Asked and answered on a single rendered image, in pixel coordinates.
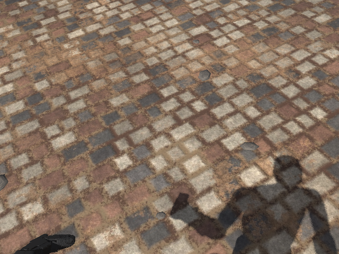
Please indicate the left robot hand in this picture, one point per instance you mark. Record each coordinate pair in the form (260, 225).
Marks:
(45, 244)

